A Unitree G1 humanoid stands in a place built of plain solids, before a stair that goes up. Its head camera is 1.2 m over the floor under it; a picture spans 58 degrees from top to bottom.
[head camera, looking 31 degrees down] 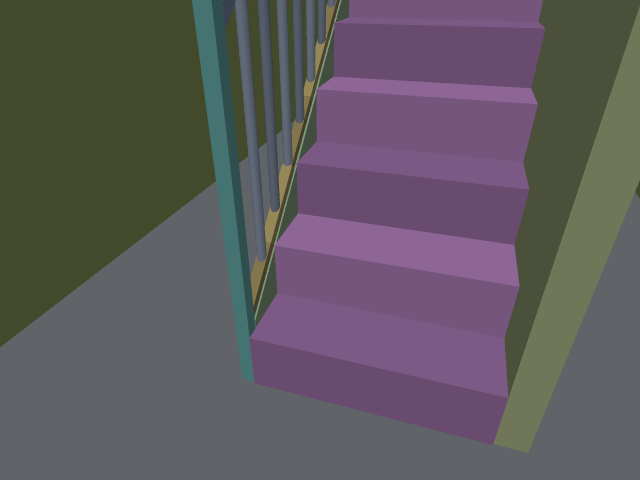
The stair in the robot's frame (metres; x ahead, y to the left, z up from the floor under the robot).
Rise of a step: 0.21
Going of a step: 0.24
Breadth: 0.78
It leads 17 degrees to the right of straight ahead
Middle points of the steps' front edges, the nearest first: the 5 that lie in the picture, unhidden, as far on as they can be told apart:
0.92 -0.15 0.21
1.15 -0.20 0.42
1.37 -0.29 0.63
1.60 -0.36 0.84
1.83 -0.43 1.05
